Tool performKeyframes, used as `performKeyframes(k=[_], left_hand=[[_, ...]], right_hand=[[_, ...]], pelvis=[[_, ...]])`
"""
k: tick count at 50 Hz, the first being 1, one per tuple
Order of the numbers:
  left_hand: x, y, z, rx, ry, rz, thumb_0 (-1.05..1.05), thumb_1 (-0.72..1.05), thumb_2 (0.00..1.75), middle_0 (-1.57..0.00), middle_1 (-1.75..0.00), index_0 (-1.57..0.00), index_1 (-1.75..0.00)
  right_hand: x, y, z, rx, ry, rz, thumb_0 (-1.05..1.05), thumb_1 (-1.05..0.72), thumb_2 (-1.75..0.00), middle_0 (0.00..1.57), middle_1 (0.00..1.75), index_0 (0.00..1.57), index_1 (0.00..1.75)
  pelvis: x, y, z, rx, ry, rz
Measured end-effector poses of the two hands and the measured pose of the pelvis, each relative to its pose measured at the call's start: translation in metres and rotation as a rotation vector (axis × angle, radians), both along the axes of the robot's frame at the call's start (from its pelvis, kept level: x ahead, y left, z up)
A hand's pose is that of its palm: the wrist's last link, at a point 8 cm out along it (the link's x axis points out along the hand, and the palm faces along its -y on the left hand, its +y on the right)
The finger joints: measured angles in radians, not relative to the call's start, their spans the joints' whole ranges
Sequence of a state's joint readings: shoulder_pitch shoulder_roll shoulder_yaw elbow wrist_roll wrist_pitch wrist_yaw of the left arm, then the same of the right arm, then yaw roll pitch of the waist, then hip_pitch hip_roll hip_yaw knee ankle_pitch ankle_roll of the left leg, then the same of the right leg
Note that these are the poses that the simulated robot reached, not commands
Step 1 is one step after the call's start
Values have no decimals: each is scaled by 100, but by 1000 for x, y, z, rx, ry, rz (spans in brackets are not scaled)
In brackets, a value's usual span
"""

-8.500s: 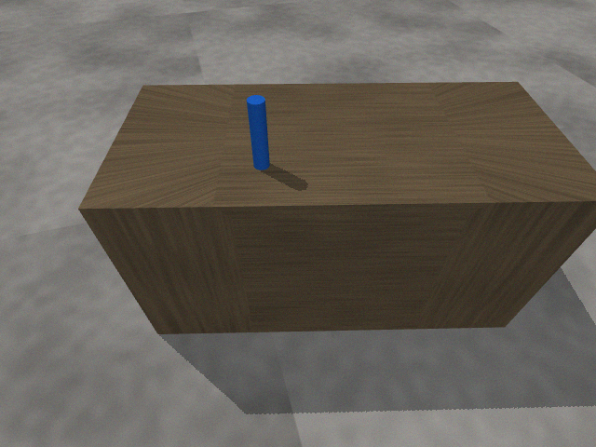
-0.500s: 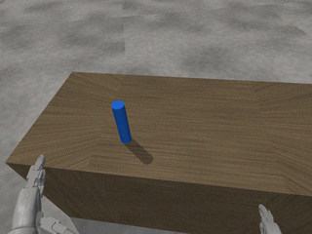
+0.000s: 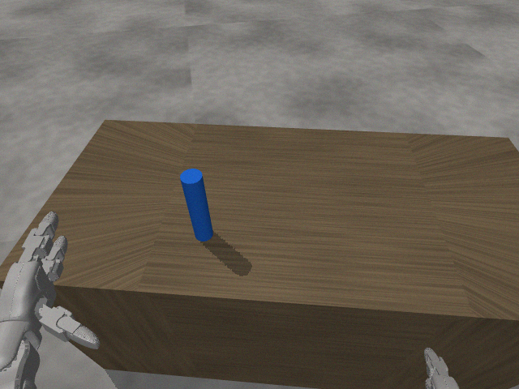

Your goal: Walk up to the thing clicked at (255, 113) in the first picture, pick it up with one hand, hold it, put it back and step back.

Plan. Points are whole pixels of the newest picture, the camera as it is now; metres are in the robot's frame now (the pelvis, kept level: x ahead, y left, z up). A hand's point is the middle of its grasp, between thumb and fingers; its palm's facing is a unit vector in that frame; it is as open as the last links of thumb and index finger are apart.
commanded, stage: go down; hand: left
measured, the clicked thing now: (198, 208) +0.48 +0.16 -0.03
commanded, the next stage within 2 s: none
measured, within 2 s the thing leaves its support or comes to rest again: neither
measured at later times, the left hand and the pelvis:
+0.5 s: hand (63, 253) +0.29 +0.31 +0.08, palm faces +0.15 -0.99 -0.03, open 17.7 cm; pelvis -0.01 -0.01 +0.00, yaw +1 degrees
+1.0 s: hand (61, 233) +0.33 +0.33 +0.08, palm faces +0.11 -0.99 +0.00, open 17.7 cm; pelvis +0.00 -0.01 -0.01, yaw +1 degrees
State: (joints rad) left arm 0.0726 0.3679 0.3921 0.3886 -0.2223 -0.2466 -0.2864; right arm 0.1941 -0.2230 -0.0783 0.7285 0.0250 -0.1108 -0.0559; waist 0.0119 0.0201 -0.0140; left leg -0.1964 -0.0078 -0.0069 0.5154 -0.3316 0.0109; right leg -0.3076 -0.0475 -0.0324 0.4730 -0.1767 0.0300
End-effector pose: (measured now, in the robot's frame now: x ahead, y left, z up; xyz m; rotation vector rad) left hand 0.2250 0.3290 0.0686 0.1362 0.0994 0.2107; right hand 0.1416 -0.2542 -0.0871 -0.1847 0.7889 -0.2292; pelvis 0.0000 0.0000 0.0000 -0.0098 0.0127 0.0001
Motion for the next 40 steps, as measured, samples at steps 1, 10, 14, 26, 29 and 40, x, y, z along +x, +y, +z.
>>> performKeyframes(k=[1,10,14,26,29,40], left_hand=[[0,0,-1,-5,1,0,-1,-60,4,-6,-5,-7,-4],[4,7,-5,-24,-5,17,-2,-60,4,-6,-4,-7,-4],[12,18,0,-39,-33,20,-2,-60,5,-5,-4,-7,-4],[42,33,11,-115,-58,-61,-1,-60,4,-5,-4,-6,-3],[47,36,10,-133,-64,-72,-1,-60,4,-5,-4,-6,-3],[68,46,13,-136,-82,-93,-2,-60,4,-5,-4,-6,-3]], right_hand=[[0,0,0,-1,3,1,-1,51,-5,5,5,5,5],[7,-3,-1,-26,20,16,-1,51,-5,5,5,5,5],[11,-4,0,-34,17,26,-1,50,-5,5,5,5,5],[5,-6,5,-56,-23,50,-1,52,-5,5,5,5,5],[-1,-6,5,-66,-22,55,-1,52,-5,5,5,5,5],[-5,-9,9,-109,-34,62,-1,53,-5,5,5,5,5]], pelvis=[[0,0,0,0,2,0],[1,-2,-1,-1,17,10],[0,-6,-1,-1,26,19],[-6,-11,-3,2,58,15],[-7,-12,-3,2,68,13],[-10,-10,-7,-2,107,9]])
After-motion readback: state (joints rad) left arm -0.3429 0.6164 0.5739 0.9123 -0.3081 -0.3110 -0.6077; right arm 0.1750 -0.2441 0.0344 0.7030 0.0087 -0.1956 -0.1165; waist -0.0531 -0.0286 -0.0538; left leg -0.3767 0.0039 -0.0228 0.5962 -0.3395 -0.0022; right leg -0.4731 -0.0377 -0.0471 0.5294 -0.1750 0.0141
